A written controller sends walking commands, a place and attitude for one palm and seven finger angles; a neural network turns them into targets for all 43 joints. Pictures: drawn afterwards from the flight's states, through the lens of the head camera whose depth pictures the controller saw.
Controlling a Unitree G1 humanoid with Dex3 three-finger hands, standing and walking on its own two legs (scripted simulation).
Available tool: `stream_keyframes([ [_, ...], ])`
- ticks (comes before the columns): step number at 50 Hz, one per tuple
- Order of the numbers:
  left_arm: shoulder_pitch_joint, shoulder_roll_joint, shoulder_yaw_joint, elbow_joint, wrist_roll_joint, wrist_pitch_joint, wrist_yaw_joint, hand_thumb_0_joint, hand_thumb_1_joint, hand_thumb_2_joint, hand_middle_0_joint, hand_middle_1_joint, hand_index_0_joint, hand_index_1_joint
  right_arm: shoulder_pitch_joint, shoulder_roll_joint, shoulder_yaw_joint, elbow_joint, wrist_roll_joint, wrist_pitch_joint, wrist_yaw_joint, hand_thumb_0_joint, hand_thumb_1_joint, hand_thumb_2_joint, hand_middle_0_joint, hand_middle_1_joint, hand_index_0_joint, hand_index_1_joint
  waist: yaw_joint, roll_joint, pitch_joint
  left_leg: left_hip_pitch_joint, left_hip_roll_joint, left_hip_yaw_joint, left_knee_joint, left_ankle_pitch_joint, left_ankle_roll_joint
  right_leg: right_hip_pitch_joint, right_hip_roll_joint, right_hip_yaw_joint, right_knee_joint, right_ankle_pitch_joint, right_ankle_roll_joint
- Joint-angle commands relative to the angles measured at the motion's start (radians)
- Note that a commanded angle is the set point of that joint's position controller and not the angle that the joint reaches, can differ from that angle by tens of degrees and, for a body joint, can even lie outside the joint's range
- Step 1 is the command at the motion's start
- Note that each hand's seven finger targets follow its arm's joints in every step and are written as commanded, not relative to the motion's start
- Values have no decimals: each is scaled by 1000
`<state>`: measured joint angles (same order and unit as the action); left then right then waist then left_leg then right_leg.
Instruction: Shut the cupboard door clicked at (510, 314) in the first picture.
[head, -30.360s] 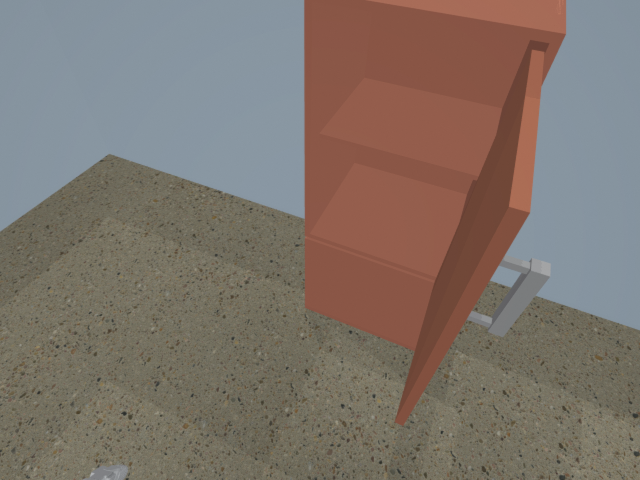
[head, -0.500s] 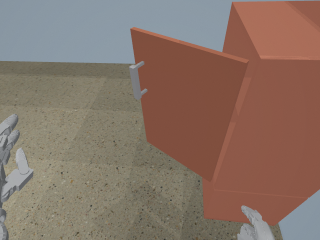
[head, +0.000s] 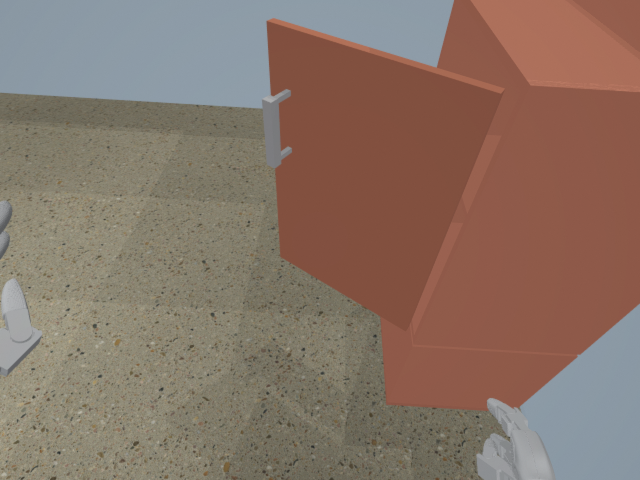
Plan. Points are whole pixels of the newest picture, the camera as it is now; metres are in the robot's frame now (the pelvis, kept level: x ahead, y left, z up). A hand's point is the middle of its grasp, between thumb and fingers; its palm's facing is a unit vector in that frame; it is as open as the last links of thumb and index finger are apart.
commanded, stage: step back with the hand held close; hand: left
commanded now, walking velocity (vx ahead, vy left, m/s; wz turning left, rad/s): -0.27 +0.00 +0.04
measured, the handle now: (279, 129) +0.68 +0.13 +0.09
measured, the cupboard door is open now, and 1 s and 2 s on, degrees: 57 57 57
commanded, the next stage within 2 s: stop stepping back and stand still in 0.84 s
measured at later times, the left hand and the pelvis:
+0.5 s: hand out of the picture +0.12 +0.26 +0.18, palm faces +0.47 -0.76 -0.45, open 7.4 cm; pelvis -0.07 -0.01 -0.01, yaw +4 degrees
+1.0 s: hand out of the picture +0.02 +0.19 +0.19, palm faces +0.32 -0.81 -0.49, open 7.4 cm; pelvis -0.19 -0.05 -0.02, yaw +1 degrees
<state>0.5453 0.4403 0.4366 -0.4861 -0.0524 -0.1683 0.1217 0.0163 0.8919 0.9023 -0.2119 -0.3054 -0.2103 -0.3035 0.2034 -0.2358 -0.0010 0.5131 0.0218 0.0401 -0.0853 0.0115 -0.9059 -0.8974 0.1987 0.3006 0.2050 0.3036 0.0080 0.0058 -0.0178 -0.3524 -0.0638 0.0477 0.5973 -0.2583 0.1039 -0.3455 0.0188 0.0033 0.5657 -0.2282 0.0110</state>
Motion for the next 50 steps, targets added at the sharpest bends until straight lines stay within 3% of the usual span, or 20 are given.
stream_keyframes([
  [1,-103,149,122,-187,24,-83,23,0,900,900,-200,-300,-200,-300,-81,-153,-62,-148,-8,-68,-12,0,-900,-900,200,300,200,300,-6,118,-31,-478,251,-302,-354,-421,29,410,-12,69,135,87,-3],
  [4,-133,159,135,-200,38,-101,24,0,900,900,-200,-300,-200,-300,-80,-156,-64,-141,-16,-86,-12,0,-900,-900,200,300,200,300,-5,128,-27,-524,272,-338,-383,-481,40,432,8,59,180,61,1],
  [9,-122,155,134,-225,37,-128,24,0,900,900,-200,-300,-200,-300,-73,-150,-63,-126,-16,-110,-1,0,-900,-900,200,300,200,300,-11,76,-44,-448,223,-304,-294,-412,23,357,-12,111,126,96,-20],
  [12,-119,173,158,-213,45,-137,26,0,900,900,-200,-300,-200,-300,-71,-153,-68,-109,-21,-112,6,0,-900,-900,200,300,200,300,-7,66,-54,-482,206,-274,-240,-443,20,351,-36,164,111,38,-33],
  [13,-120,150,137,-214,42,-142,25,0,900,900,-200,-300,-200,-300,-71,-140,-64,-108,-20,-113,9,0,-900,-900,200,300,200,300,-10,43,-51,-468,194,-257,-208,-430,11,316,-56,187,83,12,-42],
  [17,-106,197,172,-226,38,-159,38,0,900,900,-200,-300,-200,-300,-62,-132,-70,-91,-28,-117,20,0,-900,-900,200,300,200,300,-15,-6,-48,-327,145,-215,-70,-348,-30,112,-146,306,-75,-138,-90],
  [20,-88,188,147,-237,25,-165,47,0,900,900,-200,-300,-200,-300,-53,-114,-64,-81,-24,-113,28,0,-900,-900,200,300,200,300,-29,-56,-63,-171,112,-177,-5,-230,-58,-33,-189,301,-163,-170,-105],
  [24,-31,202,175,-233,24,-176,59,0,900,900,-200,-300,-200,-300,-63,-120,-66,-84,-18,-117,20,0,-900,-900,200,300,200,300,-29,33,-87,-215,161,-218,-136,-272,-28,34,-92,175,-81,-136,-54],
  [28,-47,191,204,-246,38,-186,46,0,900,900,-200,-300,-200,-300,-99,-144,-75,-87,-24,-147,2,0,-900,-900,200,300,200,300,-7,261,-97,-569,359,-397,-424,-526,53,392,66,41,300,-9,3],
  [32,-48,194,213,-220,37,-178,28,0,900,900,-200,-300,-200,-300,-94,-147,-92,-74,-26,-172,8,0,-900,-900,200,300,200,300,-3,186,-83,-496,390,-360,-421,-515,40,339,93,31,333,-157,2],
  [35,-56,147,141,-236,-1,-181,12,0,900,900,-200,-300,-200,-300,-83,-116,-74,-30,-36,-198,18,0,-900,-900,200,300,200,300,-2,168,-68,-194,347,-306,-425,-323,-22,151,85,-11,112,-280,-12],
  [38,-100,129,100,-278,-16,-203,16,0,900,900,-200,-300,-200,-300,-61,-102,-71,24,-37,-221,27,0,-900,-900,200,300,200,300,3,197,-170,171,331,-256,-333,46,-81,45,41,13,-184,-215,-6],
  [40,-135,164,120,-316,-10,-220,18,0,900,900,-200,-300,-200,-300,-69,-103,-77,41,-30,-235,27,0,-900,-900,200,300,200,300,35,181,-275,376,304,-170,-176,470,-75,49,23,25,-298,-37,16],
  [41,-158,177,121,-335,-5,-219,18,0,900,900,-200,-300,-200,-300,-84,-100,-75,39,-25,-234,27,0,-900,-900,200,300,200,300,39,160,-313,443,280,-116,-112,593,-76,44,15,24,-303,75,26],
  [43,-178,205,146,-386,0,-222,20,0,900,900,-200,-300,-200,-300,-105,-86,-78,26,-20,-234,27,0,-900,-900,200,300,200,300,35,135,-418,527,245,-53,-63,732,-81,67,12,3,-227,271,41],
  [45,-185,251,187,-429,-19,-226,13,0,900,900,-200,-300,-200,-300,-99,-64,-81,-8,1,-212,22,0,-900,-900,200,300,200,300,-3,19,-453,588,201,11,-4,784,-65,37,-20,17,-145,608,102],
  [46,-144,277,223,-427,-32,-222,4,0,900,900,-200,-300,-200,-300,-113,-65,-83,-31,15,-201,21,0,-900,-900,200,300,200,300,-14,-64,-439,572,189,15,-1,736,-57,32,-30,16,-115,692,137],
  [47,-40,325,289,-376,-42,-209,-1,0,900,900,-200,-300,-200,-300,-125,-65,-78,-55,20,-191,18,0,-900,-900,200,300,200,300,-2,-107,-415,532,193,-19,-12,637,-56,8,-42,7,-99,599,128],
  [48,48,277,262,-324,-47,-188,-10,0,900,900,-200,-300,-200,-300,-145,-54,-62,-86,21,-174,17,0,-900,-900,200,300,200,300,-3,-29,-348,473,192,-12,-21,538,-50,-6,-50,8,-89,465,101],
  [50,98,267,271,-244,-58,-150,-12,0,900,900,-200,-300,-200,-300,-163,-54,-46,-89,15,-139,15,0,-900,-900,200,300,200,300,-14,67,-177,335,155,4,-24,92,-84,-113,-85,50,-216,-18,24],
])
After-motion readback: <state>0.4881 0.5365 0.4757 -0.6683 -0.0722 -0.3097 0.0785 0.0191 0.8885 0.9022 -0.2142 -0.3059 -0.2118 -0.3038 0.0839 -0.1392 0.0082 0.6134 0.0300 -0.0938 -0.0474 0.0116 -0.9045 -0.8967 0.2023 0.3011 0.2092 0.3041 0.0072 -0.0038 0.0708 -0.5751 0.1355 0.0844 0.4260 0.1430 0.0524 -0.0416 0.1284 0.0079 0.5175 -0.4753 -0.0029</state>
